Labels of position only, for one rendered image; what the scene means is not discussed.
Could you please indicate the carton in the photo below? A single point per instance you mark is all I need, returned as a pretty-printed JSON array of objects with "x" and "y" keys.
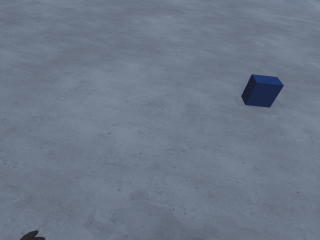
[{"x": 261, "y": 90}]

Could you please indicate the left robot hand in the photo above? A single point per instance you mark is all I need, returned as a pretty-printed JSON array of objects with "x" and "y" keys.
[{"x": 31, "y": 236}]

